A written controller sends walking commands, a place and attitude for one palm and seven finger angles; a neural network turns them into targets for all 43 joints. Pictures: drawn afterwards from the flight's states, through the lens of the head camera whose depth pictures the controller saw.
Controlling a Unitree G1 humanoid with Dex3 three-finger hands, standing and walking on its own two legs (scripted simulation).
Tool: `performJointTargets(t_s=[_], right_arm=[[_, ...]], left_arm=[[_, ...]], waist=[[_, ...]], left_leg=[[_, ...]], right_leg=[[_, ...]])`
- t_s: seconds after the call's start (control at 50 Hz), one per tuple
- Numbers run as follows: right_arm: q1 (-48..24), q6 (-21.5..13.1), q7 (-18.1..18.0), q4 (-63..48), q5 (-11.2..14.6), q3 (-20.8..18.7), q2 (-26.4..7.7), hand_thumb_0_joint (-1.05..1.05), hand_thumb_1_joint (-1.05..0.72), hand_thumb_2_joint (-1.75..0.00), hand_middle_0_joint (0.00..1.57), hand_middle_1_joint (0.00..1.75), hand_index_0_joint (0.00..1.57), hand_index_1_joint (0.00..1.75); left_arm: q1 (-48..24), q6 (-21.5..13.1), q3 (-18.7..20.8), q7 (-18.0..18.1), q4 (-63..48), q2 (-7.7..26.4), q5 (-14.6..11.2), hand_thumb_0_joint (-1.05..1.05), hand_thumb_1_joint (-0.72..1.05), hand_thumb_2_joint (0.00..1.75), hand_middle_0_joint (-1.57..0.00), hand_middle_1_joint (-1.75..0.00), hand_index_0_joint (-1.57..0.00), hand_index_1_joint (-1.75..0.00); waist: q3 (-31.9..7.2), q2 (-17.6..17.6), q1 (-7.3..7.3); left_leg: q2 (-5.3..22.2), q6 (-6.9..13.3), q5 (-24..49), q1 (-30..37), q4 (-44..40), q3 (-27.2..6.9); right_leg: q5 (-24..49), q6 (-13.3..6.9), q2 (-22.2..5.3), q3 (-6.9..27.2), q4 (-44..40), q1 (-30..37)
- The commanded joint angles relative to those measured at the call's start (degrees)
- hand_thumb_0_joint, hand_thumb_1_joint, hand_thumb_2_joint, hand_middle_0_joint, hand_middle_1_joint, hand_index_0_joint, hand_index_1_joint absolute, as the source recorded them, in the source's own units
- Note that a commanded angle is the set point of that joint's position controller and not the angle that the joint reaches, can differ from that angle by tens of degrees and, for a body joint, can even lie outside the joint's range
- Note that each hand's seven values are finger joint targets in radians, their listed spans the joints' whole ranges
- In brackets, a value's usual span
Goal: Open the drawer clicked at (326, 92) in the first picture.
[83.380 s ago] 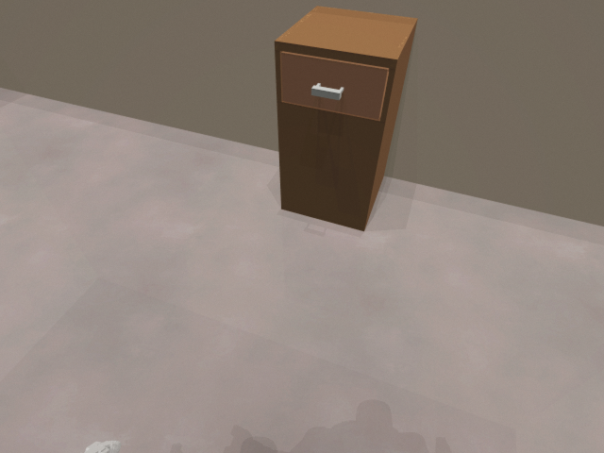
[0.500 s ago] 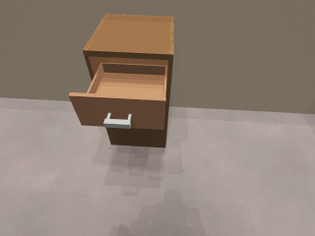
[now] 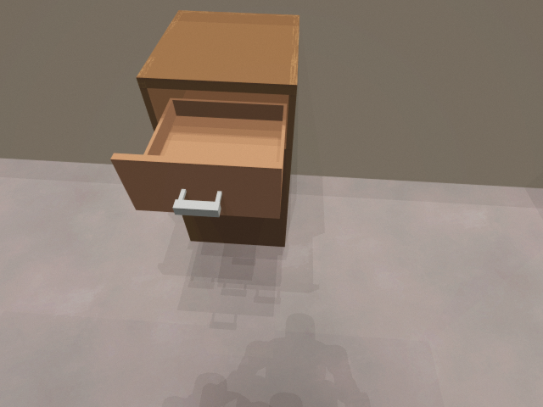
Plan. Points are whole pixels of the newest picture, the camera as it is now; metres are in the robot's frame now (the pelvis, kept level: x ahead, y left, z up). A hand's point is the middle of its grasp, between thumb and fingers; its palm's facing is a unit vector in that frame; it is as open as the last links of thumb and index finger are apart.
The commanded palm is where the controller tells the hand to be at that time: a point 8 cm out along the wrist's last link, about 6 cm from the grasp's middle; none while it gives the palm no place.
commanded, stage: look to check the result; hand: left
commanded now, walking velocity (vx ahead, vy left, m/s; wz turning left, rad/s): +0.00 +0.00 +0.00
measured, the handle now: (199, 201) +0.55 +0.20 -0.11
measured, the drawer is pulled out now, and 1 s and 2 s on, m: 0.28 0.28 0.28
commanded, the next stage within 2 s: stand and wait in 0.24 s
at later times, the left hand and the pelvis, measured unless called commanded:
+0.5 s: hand out of the picture +0.06 +0.20 -0.17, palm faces +0.00 -0.96 -0.27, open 7.4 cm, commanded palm none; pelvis +0.01 -0.01 +0.00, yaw +0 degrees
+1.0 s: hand out of the picture +0.06 +0.20 -0.17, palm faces -0.01 -0.96 -0.28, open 7.4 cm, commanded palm none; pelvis +0.02 -0.01 +0.00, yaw +0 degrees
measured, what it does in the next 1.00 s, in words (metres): stands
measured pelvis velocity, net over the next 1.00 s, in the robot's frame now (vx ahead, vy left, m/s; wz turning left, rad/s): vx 0.02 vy -0.01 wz -0.01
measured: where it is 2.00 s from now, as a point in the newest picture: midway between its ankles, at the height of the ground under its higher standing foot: outside the picture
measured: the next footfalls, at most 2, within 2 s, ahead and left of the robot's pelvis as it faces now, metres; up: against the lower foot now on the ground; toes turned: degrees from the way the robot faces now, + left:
none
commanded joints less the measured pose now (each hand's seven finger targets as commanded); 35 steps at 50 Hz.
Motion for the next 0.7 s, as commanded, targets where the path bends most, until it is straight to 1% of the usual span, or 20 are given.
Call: performJointTargets(t_s=[0.0, 0.04, 0.1, 0.12, 0.14, 0.2, 0.22, 0.28, 0.3, 0.32, 0.38, 0.4, 0.48, 0.5, 0.54, 0.56, 0.58, 0.6, 0.64, 0.68], right_arm=[[1.3, -1.0, -0.5, -2.1, 0.3, -1.4, -8.2, 0.00, -0.90, -0.90, 0.20, 0.30, 0.20, 0.30], [1.4, -1.0, -0.5, -1.9, 0.2, -1.3, -8.2, 0.00, -0.90, -0.90, 0.20, 0.30, 0.20, 0.30], [0.9, -1.0, -0.5, -2.0, 0.3, -1.4, -8.4, 0.00, -0.90, -0.90, 0.20, 0.30, 0.20, 0.30], [1.1, -1.0, -0.5, -1.9, 0.2, -1.3, -8.3, 0.00, -0.90, -0.90, 0.20, 0.30, 0.20, 0.30], [1.2, -1.0, -0.5, -1.8, 0.2, -1.3, -8.1, 0.00, -0.90, -0.90, 0.20, 0.30, 0.20, 0.30], [0.7, -1.0, -0.5, -2.1, 0.3, -1.3, -8.6, 0.00, -0.90, -0.90, 0.20, 0.30, 0.20, 0.30], [0.6, -1.0, -0.5, -1.9, 0.2, -1.4, -8.4, 0.00, -0.90, -0.90, 0.20, 0.30, 0.20, 0.30], [0.7, -1.0, -0.5, -1.9, 0.1, -1.4, -8.6, 0.00, -0.90, -0.90, 0.20, 0.30, 0.20, 0.30], [0.5, -1.1, -0.6, -2.2, 0.2, -1.4, -8.9, 0.00, -0.90, -0.90, 0.20, 0.30, 0.20, 0.30], [0.6, -1.1, -0.6, -2.0, 0.1, -1.4, -8.8, 0.00, -0.90, -0.90, 0.20, 0.30, 0.20, 0.30], [0.6, -1.1, -0.6, -2.0, 0.1, -1.3, -8.8, 0.00, -0.90, -0.90, 0.20, 0.30, 0.20, 0.30], [0.4, -1.2, -0.6, -2.1, 0.2, -1.4, -9.0, 0.00, -0.90, -0.90, 0.20, 0.30, 0.20, 0.30], [0.6, -1.0, -0.6, -1.9, 0.1, -1.3, -8.8, 0.00, -0.90, -0.90, 0.20, 0.30, 0.20, 0.30], [0.4, -1.1, -0.6, -2.2, 0.2, -1.4, -9.1, 0.00, -0.90, -0.90, 0.20, 0.30, 0.20, 0.30], [0.6, -1.0, -0.6, -1.9, 0.0, -1.4, -9.0, 0.00, -0.90, -0.90, 0.20, 0.30, 0.20, 0.30], [0.7, -1.0, -0.6, -1.9, 0.1, -1.4, -9.1, 0.00, -0.90, -0.90, 0.20, 0.30, 0.20, 0.30], [0.5, -1.1, -0.6, -2.0, 0.1, -1.4, -9.2, 0.00, -0.90, -0.90, 0.20, 0.30, 0.20, 0.30], [0.4, -1.1, -0.6, -2.2, 0.2, -1.5, -9.4, 0.00, -0.90, -0.90, 0.20, 0.30, 0.20, 0.30], [0.8, -1.0, -0.6, -2.0, 0.1, -1.5, -9.4, 0.00, -0.90, -0.90, 0.20, 0.30, 0.20, 0.30], [0.5, -1.1, -0.6, -2.0, 0.1, -1.5, -9.6, 0.00, -0.90, -0.90, 0.20, 0.30, 0.20, 0.30]], left_arm=[[0.9, -1.3, 1.9, 0.4, -2.4, 8.8, 0.0, 0.00, 0.90, 0.90, -0.20, -0.30, -0.20, -0.30], [0.5, -1.2, 1.8, 0.4, -2.3, 8.7, 0.0, 0.00, 0.90, 0.90, -0.20, -0.30, -0.20, -0.30], [0.7, -1.3, 1.8, 0.5, -2.3, 8.8, 0.0, 0.00, 0.90, 0.90, -0.20, -0.30, -0.20, -0.30], [0.3, -1.2, 1.8, 0.5, -2.3, 8.7, 0.0, 0.00, 0.90, 0.90, -0.20, -0.30, -0.20, -0.30], [0.2, -1.2, 1.8, 0.5, -2.3, 8.7, 0.0, 0.00, 0.90, 0.90, -0.20, -0.30, -0.20, -0.30], [0.6, -1.3, 2.0, 0.5, -2.5, 9.0, 0.0, 0.00, 0.90, 0.90, -0.20, -0.30, -0.20, -0.30], [0.1, -1.3, 1.9, 0.5, -2.4, 8.9, 0.0, 0.00, 0.90, 0.90, -0.20, -0.30, -0.20, -0.30], [-0.1, -1.4, 1.9, 0.5, -2.6, 9.0, 0.0, 0.00, 0.90, 0.90, -0.20, -0.30, -0.20, -0.30], [0.2, -1.5, 2.1, 0.6, -2.9, 9.3, 0.0, 0.00, 0.90, 0.90, -0.20, -0.30, -0.20, -0.30], [-0.2, -1.5, 2.0, 0.6, -2.7, 9.2, 0.0, 0.00, 0.90, 0.90, -0.20, -0.30, -0.20, -0.30], [-0.5, -1.4, 2.0, 0.5, -2.8, 9.2, -0.1, 0.00, 0.90, 0.90, -0.20, -0.30, -0.20, -0.30], [-0.2, -1.6, 2.2, 0.6, -3.0, 9.5, 0.0, 0.00, 0.90, 0.90, -0.20, -0.30, -0.20, -0.30], [-0.6, -1.4, 2.0, 0.5, -2.8, 9.5, -0.1, 0.00, 0.90, 0.90, -0.20, -0.30, -0.20, -0.30], [-0.3, -1.6, 2.2, 0.6, -3.0, 9.7, 0.0, 0.00, 0.90, 0.90, -0.20, -0.30, -0.20, -0.30], [-0.8, -1.5, 2.1, 0.6, -3.0, 9.6, -0.1, 0.00, 0.90, 0.90, -0.20, -0.30, -0.20, -0.30], [-1.0, -1.5, 2.1, 0.6, -3.1, 9.8, 0.0, 0.00, 0.90, 0.90, -0.20, -0.30, -0.20, -0.30], [-0.9, -1.5, 2.1, 0.5, -3.1, 9.7, -0.1, 0.00, 0.90, 0.90, -0.20, -0.30, -0.20, -0.30], [-0.5, -1.6, 2.3, 0.6, -3.2, 10.0, 0.0, 0.00, 0.90, 0.90, -0.20, -0.30, -0.20, -0.30], [-1.0, -1.5, 2.2, 0.6, -3.2, 10.0, -0.1, 0.00, 0.90, 0.90, -0.20, -0.30, -0.20, -0.30], [-1.1, -1.5, 2.1, 0.6, -3.1, 10.1, -0.1, 0.00, 0.90, 0.90, -0.20, -0.30, -0.20, -0.30]], waist=[[-2.7, -0.3, -0.28], [-3.3, 0.6, -0.45], [-2.3, -0.6, -0.24], [-2.4, 0.6, -0.50], [-2.7, 0.9, -0.46], [-3.0, -0.7, -0.11], [-2.4, -0.1, -0.36], [-3.9, -0.2, -0.40], [-3.9, -0.9, -0.17], [-3.8, 0.2, -0.42], [-3.6, 0.6, -0.36], [-3.8, 0.0, -0.15], [-3.4, 0.3, -0.34], [-3.4, -0.9, -0.12], [-3.4, 0.5, -0.44], [-3.6, 0.2, -0.49], [-3.4, 0.7, -0.37], [-3.7, -0.1, -0.12], [-3.7, -0.5, -0.46], [-3.5, 0.3, -0.42]], left_leg=[[5.7, 1.2, 4.9, 1.1, -2.7, -5.1], [5.7, 1.1, 5.5, 1.1, -2.7, -5.1], [5.7, 1.1, 5.4, 1.1, -2.7, -4.9], [5.7, 1.0, 5.6, 1.0, -2.8, -5.0], [5.8, 0.9, 5.6, 0.8, -2.9, -4.9], [5.8, 1.0, 5.8, 1.4, -2.8, -4.8], [5.8, 0.9, 5.9, 1.0, -2.7, -4.8], [5.8, 0.8, 7.0, 1.3, -2.5, -4.8], [5.8, 1.0, 7.3, 1.8, -2.4, -4.9], [5.9, 0.9, 7.2, 1.6, -2.3, -4.7], [5.9, 0.7, 7.8, 1.3, -2.6, -4.7], [5.9, 0.8, 8.1, 1.8, -2.3, -4.6], [5.9, 0.6, 7.7, 1.4, -2.6, -4.5], [5.9, 0.8, 7.8, 2.0, -2.3, -4.5], [5.9, 0.6, 7.3, 1.6, -2.5, -4.4], [6.0, 0.6, 7.8, 1.5, -2.6, -4.5], [5.9, 0.5, 7.7, 1.5, -2.6, -4.4], [6.0, 0.7, 7.8, 2.0, -2.5, -4.4], [6.0, 0.6, 7.5, 1.8, -2.5, -4.4], [6.0, 0.5, 7.8, 1.7, -2.5, -4.3]], right_leg=[[3.9, -0.3, -6.9, 7.0, -4.8, -1.5], [5.0, -0.2, -7.1, 7.0, -4.6, -0.7], [5.2, -0.2, -6.9, 6.8, -4.8, -1.3], [5.4, -0.3, -7.1, 7.0, -4.8, -0.9], [5.5, -0.3, -7.1, 6.9, -4.7, -0.5], [5.8, -0.2, -6.9, 6.9, -4.8, -0.6], [6.1, -0.2, -7.2, 6.8, -5.0, -0.6], [8.1, -0.2, -7.3, 6.8, -4.6, 0.5], [8.6, -0.2, -7.1, 6.9, -4.6, 0.3], [8.8, -0.2, -7.3, 6.8, -4.7, 0.5], [9.8, -0.3, -7.3, 6.8, -4.4, 0.9], [10.0, -0.3, -7.2, 6.7, -4.6, 0.8], [10.3, -0.2, -7.3, 6.9, -4.7, 1.0], [10.5, -0.2, -7.2, 6.8, -4.9, 0.8], [9.8, -0.2, -7.4, 6.9, -5.0, 1.0], [10.5, -0.3, -7.3, 7.0, -4.8, 1.4], [10.5, -0.3, -7.2, 7.0, -4.8, 1.3], [10.5, -0.3, -7.2, 7.0, -5.0, 1.2], [10.4, -0.2, -7.2, 7.1, -5.1, 1.4], [11.1, -0.3, -7.3, 7.2, -4.9, 1.4]])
